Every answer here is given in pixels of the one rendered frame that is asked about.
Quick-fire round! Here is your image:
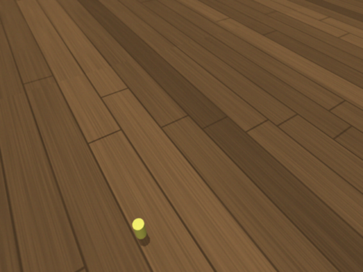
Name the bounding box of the can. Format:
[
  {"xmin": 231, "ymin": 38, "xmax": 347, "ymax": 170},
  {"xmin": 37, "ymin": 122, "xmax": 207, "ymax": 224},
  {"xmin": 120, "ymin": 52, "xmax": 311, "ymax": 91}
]
[{"xmin": 132, "ymin": 218, "xmax": 147, "ymax": 239}]

